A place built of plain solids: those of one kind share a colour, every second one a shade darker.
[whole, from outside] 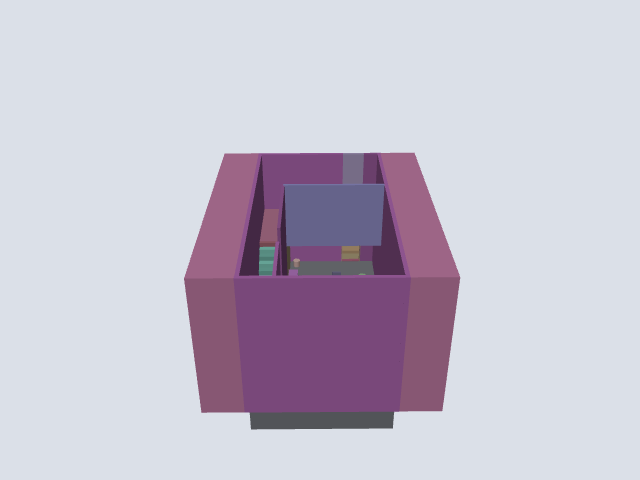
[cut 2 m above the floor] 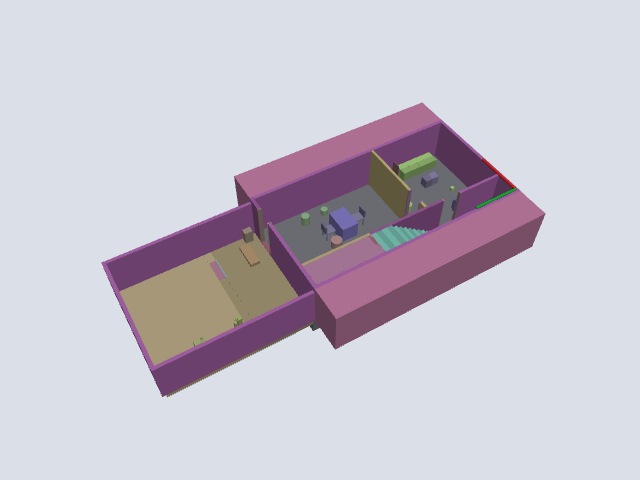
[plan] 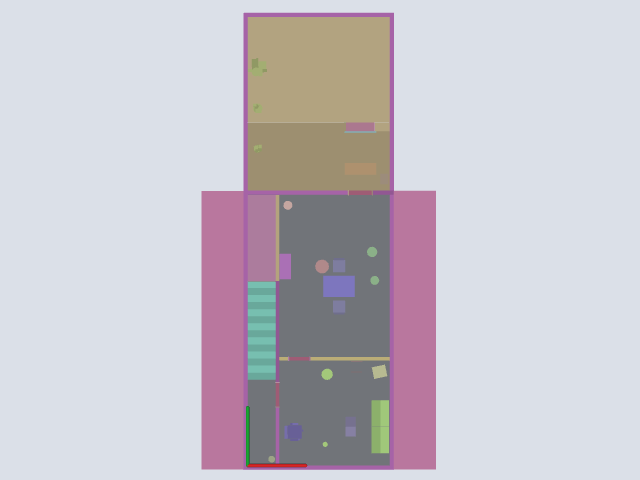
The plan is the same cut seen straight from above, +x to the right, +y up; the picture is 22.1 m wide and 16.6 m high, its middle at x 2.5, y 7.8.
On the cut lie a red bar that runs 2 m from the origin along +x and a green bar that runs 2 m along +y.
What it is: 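A terraced town house, two up and two down, 4.9 m between the party walls, 9.4 m deep; a hall 0.97 m wide; a stair of 15 risers of 183 mm on goings of 244 mm, 0.97 m wide, straight between the party wall and the hall's partition, arriving straight on the upper floor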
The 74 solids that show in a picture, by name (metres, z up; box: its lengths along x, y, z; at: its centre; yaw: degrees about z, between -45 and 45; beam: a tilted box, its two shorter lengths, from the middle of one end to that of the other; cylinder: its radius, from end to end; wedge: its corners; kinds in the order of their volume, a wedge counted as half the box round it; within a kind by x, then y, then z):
{
 "neighbour_1": {"box": [1.46, 9.64, 5.4], "at": [-0.87, 4.68, 2.65]},
 "neighbour_2": {"box": [1.46, 9.64, 5.4], "at": [5.78, 4.68, 2.65]},
 "wall_1": {"box": [0.15, 9.66, 5.4], "at": [-0.07, 4.68, 2.65]},
 "wall_2": {"box": [0.15, 6.3, 1.85], "at": [-0.07, 12.51, 0.88]},
 "wall_3": {"box": [0.12, 2.0, 5.4], "at": [1.03, 1.0, 2.65]},
 "wall_4": {"box": [0.12, 3.49, 5.4], "at": [1.03, 4.64, 2.65]},
 "wall_5": {"box": [3.61, 0.15, 5.4], "at": [1.66, 9.44, 2.65]},
 "wall_6": {"box": [5.21, 0.15, 5.4], "at": [2.46, -0.07, 2.65]},
 "wall_7": {"box": [5.21, 0.15, 1.85], "at": [2.46, 15.59, 0.88]},
 "wall_8": {"box": [0.72, 0.15, 5.4], "at": [4.7, 9.44, 2.65]},
 "wall_9": {"box": [0.15, 9.66, 5.4], "at": [4.99, 4.68, 2.65]},
 "wall_10": {"box": [0.15, 6.3, 1.85], "at": [4.99, 12.51, 0.88]},
 "ground_1": {"box": [3.4, 0.3, 0.5], "at": [1.7, 11.71, -0.25]},
 "ground_2": {"box": [4.91, 2.06, 0.5], "at": [2.46, 10.53, -0.25]},
 "ground_3": {"box": [4.91, 3.65, 0.5], "at": [2.46, 13.69, -0.25]},
 "ground_4": {"box": [0.51, 0.3, 0.5], "at": [4.65, 11.71, -0.25]},
 "under_landing_1": {"box": [0.97, 2.98, 2.8], "at": [0.49, 7.87, 1.35]},
 "tread_1": {"box": [0.97, 0.25, 0.23], "at": [0.49, 3.09, 0.07]},
 "tread_2": {"box": [0.97, 0.25, 0.42], "at": [0.49, 3.34, 0.16]},
 "tread_3": {"box": [0.97, 0.25, 0.6], "at": [0.49, 3.58, 0.25]},
 "tread_4": {"box": [0.97, 0.25, 0.78], "at": [0.49, 3.82, 0.34]},
 "tread_5": {"box": [0.97, 0.25, 0.97], "at": [0.49, 4.07, 0.43]},
 "tread_6": {"box": [0.97, 0.25, 1.15], "at": [0.49, 4.31, 0.53]},
 "tread_7": {"box": [0.97, 0.25, 1.33], "at": [0.49, 4.56, 0.62]},
 "tread_8": {"box": [0.97, 0.25, 1.52], "at": [0.49, 4.8, 0.71]},
 "tread_9": {"box": [0.97, 0.25, 1.7], "at": [0.49, 5.04, 0.8]},
 "tread_10": {"box": [0.97, 0.25, 1.88], "at": [0.49, 5.29, 0.89]},
 "tread_11": {"box": [0.97, 0.25, 2.07], "at": [0.49, 5.53, 0.98]},
 "tread_12": {"box": [0.97, 0.25, 2.25], "at": [0.49, 5.77, 1.08]},
 "tread_13": {"box": [0.97, 0.25, 2.43], "at": [0.49, 6.02, 1.17]},
 "tread_14": {"box": [0.97, 0.25, 2.62], "at": [0.49, 6.26, 1.26]},
 "upper_floor_1": {"box": [4.93, 3.01, 0.1], "at": [2.46, 7.87, 2.7]},
 "bedroom_front_wall_1": {"box": [3.88, 0.12, 2.7], "at": [2.97, 6.32, 4.0]},
 "partition_low_beyond_1": {"box": [0.12, 2.98, 2.7], "at": [1.03, 7.87, 1.3]},
 "kitchen_wall_1": {"box": [2.74, 0.12, 2.7], "at": [3.54, 3.69, 1.3]},
 "kitchen_table_1": {"box": [1.1, 0.74, 0.79], "at": [3.16, 6.2, 0.35]},
 "slotfit_sofa_1": {"box": [0.31, 0.46, 0.5], "at": [4.44, 0.66, 0.2]},
 "slotfit_sofa_2": {"box": [0.31, 0.45, 0.5], "at": [4.44, 1.11, 0.2]},
 "slotfit_sofa_3": {"box": [0.31, 0.47, 0.5], "at": [4.44, 1.57, 0.2]},
 "slotfit_sofa_4": {"box": [0.31, 0.45, 0.5], "at": [4.44, 2.04, 0.2]},
 "slotfit_sofa_5": {"box": [0.3, 0.46, 0.5], "at": [4.74, 0.66, 0.2]},
 "slotfit_sofa_6": {"box": [0.3, 0.45, 0.5], "at": [4.74, 1.11, 0.2]},
 "slotfit_sofa_7": {"box": [0.3, 0.47, 0.5], "at": [4.74, 1.57, 0.2]},
 "slotfit_sofa_8": {"box": [0.3, 0.45, 0.5], "at": [4.74, 2.04, 0.2]},
 "tread_head_1": {"box": [0.97, 0.14, 2.8], "at": [0.49, 6.43, 1.35]},
 "back_wall_over_door_1": {"box": [0.9, 0.15, 2.74], "at": [3.9, 9.44, 3.98]},
 "slotfit_kitchen_wall_table_1": {"box": [0.4, 0.89, 0.9], "at": [1.3, 6.88, 0.4]},
 "own_plant_yard_1": {"box": [0.23, 0.3, 1.15], "at": [0.25, 13.91, 0.52]},
 "own_plant_yard_2": {"cylinder": 0.15, "from": [0.29, 13.61, -0.05], "to": [0.29, 13.61, 1.1]},
 "own_plant_yard_3": {"box": [0.23, 0.15, 1.72], "at": [0.37, 12.27, 0.81]},
 "own_plant_yard_4": {"box": [0.28, 0.28, 1.15], "at": [0.5, 13.85, 0.52]},
 "slotfit_chair_1": {"box": [0.5, 0.47, 0.49], "at": [1.62, 1.16, 0.2]},
 "slotfit_low_table_1": {"box": [0.36, 0.34, 0.48], "at": [3.56, 1.17, 0.19]},
 "slotfit_low_table_2": {"box": [0.36, 0.35, 0.48], "at": [3.56, 1.51, 0.19]},
 "yard_feature_fill_1": {"box": [1.0, 0.3, 0.3], "at": [3.9, 11.71, -0.15]},
 "yard_step_1": {"box": [1.09, 0.41, 0.2], "at": [3.9, 10.26, 0.05]},
 "box_cardboard_1": {"box": [0.47, 0.42, 0.45], "at": [4.56, 3.24, 0.17], "yaw": 11.9},
 "clutter_kitchen_1": {"cylinder": 0.18, "from": [4.3, 7.39, -0.05], "to": [4.3, 7.39, 0.48]},
 "clutter_kitchen_2": {"cylinder": 0.15, "from": [4.39, 6.4, -0.05], "to": [4.39, 6.4, 0.29]},
 "own_basket_passage_1": {"cylinder": 0.24, "from": [2.57, 6.88, -0.05], "to": [2.57, 6.88, 0.37]},
 "own_bin_1": {"box": [0.28, 0.37, 0.64], "at": [4.72, 9.91, 0.27]},
 "clutter_front_1": {"cylinder": 0.19, "from": [2.75, 3.16, -0.05], "to": [2.75, 3.16, 0.35]},
 "side_chair_1": {"box": [0.38, 0.08, 0.38], "at": [3.16, 5.26, 0.65]},
 "side_chair_2": {"box": [0.42, 0.42, 0.04], "at": [3.16, 5.5, 0.43]},
 "side_chair_3": {"box": [0.42, 0.42, 0.04], "at": [3.16, 6.9, 0.43]},
 "side_chair_4": {"box": [0.38, 0.08, 0.38], "at": [3.16, 7.14, 0.65]},
 "threshold_1": {"box": [0.13, 0.89, 0.07], "at": [1.03, 2.44, -0.01]},
 "threshold_2": {"box": [0.78, 0.13, 0.07], "at": [1.78, 3.69, -0.01]},
 "threshold_3": {"box": [0.88, 0.16, 0.08], "at": [3.9, 9.44, -0.01]},
 "own_bin_waste_kitchen_1": {"cylinder": 0.15, "from": [1.39, 9.0, -0.05], "to": [1.39, 9.0, 0.28]},
 "doorframe_back_1": {"box": [0.043, 0.19, 2.15], "at": [4.31, 9.44, 1.02]},
 "yard_feature_wall_1": {"box": [1.1, 0.05, 0.3], "at": [3.9, 11.54, -0.15]},
 "doorframe_kitchen_1": {"box": [0.046, 0.16, 2.15], "at": [2.15, 3.69, 1.02]},
 "doorframe_front_room_1": {"box": [0.16, 0.041, 2.15], "at": [1.03, 2.02, 1.02]}
}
